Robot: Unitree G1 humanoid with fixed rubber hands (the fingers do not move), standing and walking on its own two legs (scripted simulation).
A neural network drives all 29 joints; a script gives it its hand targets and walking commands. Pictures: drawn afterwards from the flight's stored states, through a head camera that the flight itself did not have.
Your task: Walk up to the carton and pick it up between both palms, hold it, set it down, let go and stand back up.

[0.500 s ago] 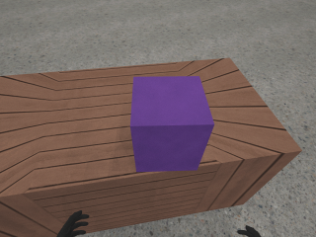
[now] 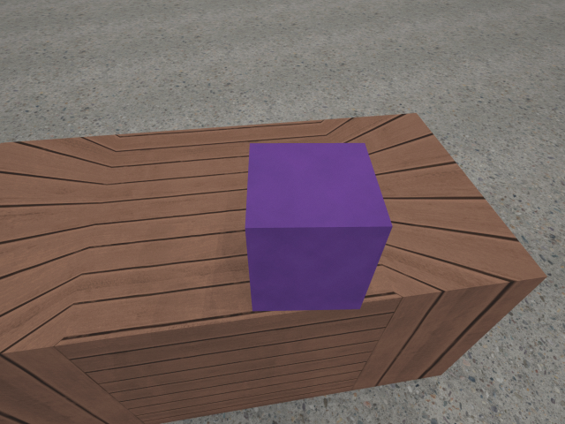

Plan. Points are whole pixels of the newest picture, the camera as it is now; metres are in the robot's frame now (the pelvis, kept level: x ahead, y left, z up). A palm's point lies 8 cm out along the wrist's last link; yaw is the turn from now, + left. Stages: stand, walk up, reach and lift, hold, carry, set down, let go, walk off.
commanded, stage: stand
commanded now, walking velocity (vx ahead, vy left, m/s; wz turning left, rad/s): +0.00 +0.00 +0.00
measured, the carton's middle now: (307, 229) +0.46 -0.03 -0.02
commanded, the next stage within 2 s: none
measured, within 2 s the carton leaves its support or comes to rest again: neither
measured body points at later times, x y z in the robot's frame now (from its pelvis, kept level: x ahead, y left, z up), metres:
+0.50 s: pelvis -0.01 +0.00 +0.00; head -0.01 +0.01 +0.45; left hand -0.02 +0.23 -0.16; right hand -0.02 -0.23 -0.15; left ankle +0.02 +0.11 -0.74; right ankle -0.02 -0.12 -0.74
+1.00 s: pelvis -0.01 +0.00 +0.00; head -0.01 +0.00 +0.45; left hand -0.05 +0.21 -0.16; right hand -0.04 -0.21 -0.16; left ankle +0.02 +0.11 -0.74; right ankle -0.02 -0.12 -0.74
